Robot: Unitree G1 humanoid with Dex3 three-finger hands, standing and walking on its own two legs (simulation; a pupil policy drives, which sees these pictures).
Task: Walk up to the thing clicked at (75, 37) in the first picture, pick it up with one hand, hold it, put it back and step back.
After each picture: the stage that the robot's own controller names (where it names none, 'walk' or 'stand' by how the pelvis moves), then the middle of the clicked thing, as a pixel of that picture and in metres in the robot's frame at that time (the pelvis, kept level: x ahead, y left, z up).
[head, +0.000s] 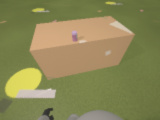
stand; (74, 36) +0.92 +0.26 -0.04
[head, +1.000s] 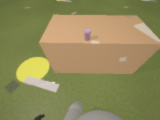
rise first; (87, 34) +0.84 +0.15 -0.03
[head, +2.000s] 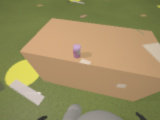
walk; (76, 51) +0.55 +0.18 -0.01
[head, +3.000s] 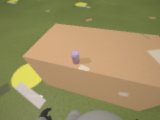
stand; (75, 57) +0.51 +0.17 -0.01
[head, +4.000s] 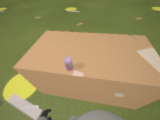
walk; (68, 64) +0.47 +0.22 -0.03
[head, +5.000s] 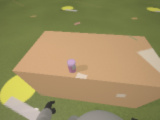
stand; (71, 66) +0.45 +0.18 -0.04
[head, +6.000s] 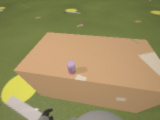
stand; (71, 67) +0.44 +0.19 -0.04
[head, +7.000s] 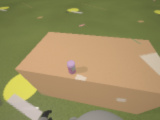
stand; (71, 67) +0.44 +0.19 -0.04
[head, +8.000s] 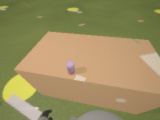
stand; (70, 67) +0.44 +0.20 -0.04
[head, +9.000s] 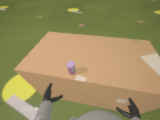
rise first; (71, 68) +0.43 +0.20 -0.04
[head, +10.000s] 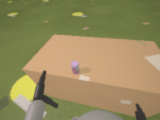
go down; (75, 67) +0.45 +0.19 -0.04
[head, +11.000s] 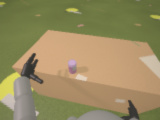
go down; (72, 66) +0.45 +0.17 -0.03
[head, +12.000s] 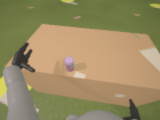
go down; (69, 64) +0.44 +0.17 -0.02
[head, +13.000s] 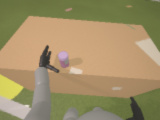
close in; (64, 60) +0.44 +0.19 +0.02
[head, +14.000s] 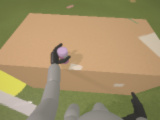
close; (63, 55) +0.46 +0.19 +0.03
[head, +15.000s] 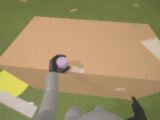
lift; (63, 65) +0.39 +0.20 +0.03
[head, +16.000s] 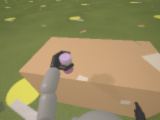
lift; (66, 63) +0.33 +0.18 +0.17
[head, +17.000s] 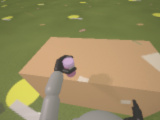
hold; (69, 67) +0.33 +0.16 +0.13
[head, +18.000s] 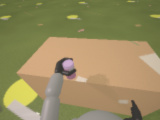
hold; (69, 69) +0.33 +0.16 +0.11
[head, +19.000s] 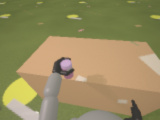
crouch; (67, 69) +0.33 +0.18 +0.11
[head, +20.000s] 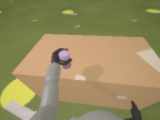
lower; (65, 60) +0.39 +0.19 +0.12
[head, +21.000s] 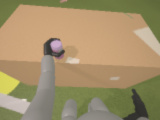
lower; (57, 50) +0.49 +0.20 +0.06
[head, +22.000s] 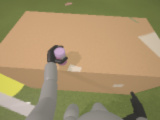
lower; (61, 57) +0.44 +0.19 +0.04
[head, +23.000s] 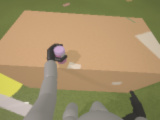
lower; (60, 55) +0.46 +0.19 +0.04
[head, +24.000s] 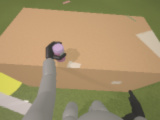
lower; (59, 53) +0.47 +0.20 +0.04
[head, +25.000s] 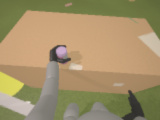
open; (62, 55) +0.45 +0.18 +0.04
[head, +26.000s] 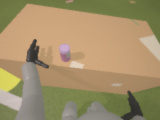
rise; (65, 53) +0.46 +0.18 +0.04
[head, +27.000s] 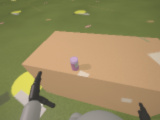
sink last; (74, 64) +0.46 +0.19 +0.00
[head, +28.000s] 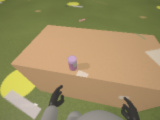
stand; (72, 63) +0.44 +0.18 +0.00
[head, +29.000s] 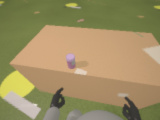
stand; (71, 61) +0.45 +0.19 +0.02
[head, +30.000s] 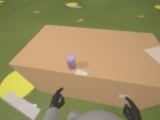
stand; (71, 62) +0.44 +0.19 +0.02
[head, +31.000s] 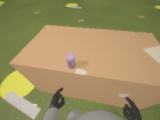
stand; (71, 61) +0.45 +0.19 +0.02
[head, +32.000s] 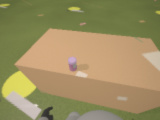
stand; (72, 64) +0.45 +0.19 -0.01
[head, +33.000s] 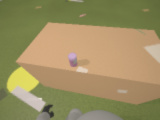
walk; (73, 60) +0.47 +0.18 -0.03
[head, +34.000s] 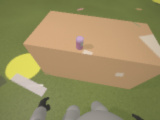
walk; (79, 43) +0.65 +0.15 -0.03
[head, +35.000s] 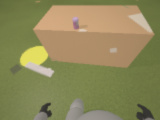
walk; (75, 23) +0.97 +0.25 -0.01
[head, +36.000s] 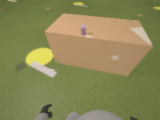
stand; (83, 30) +1.04 +0.18 -0.03
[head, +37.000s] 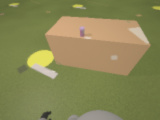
stand; (82, 31) +1.05 +0.18 -0.04
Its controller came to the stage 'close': yes
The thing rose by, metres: 0.19
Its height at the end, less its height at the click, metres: +0.00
